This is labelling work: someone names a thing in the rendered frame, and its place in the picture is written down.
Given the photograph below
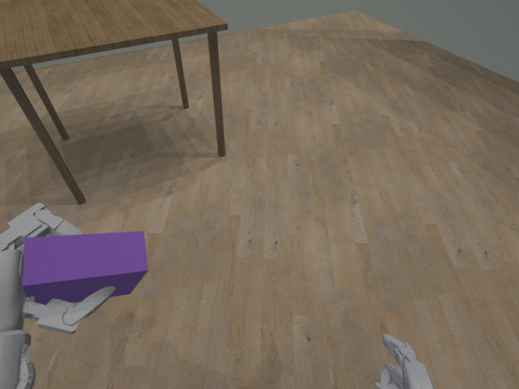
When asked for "robot left hand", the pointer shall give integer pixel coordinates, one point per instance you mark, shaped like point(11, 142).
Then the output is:
point(57, 315)

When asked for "robot right hand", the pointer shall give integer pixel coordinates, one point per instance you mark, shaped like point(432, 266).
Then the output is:
point(414, 375)

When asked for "left robot forearm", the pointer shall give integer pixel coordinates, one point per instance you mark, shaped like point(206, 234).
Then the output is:
point(16, 369)

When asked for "sponge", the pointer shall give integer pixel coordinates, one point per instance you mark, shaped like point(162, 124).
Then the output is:
point(72, 267)

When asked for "table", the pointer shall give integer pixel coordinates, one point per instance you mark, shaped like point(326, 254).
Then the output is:
point(33, 31)

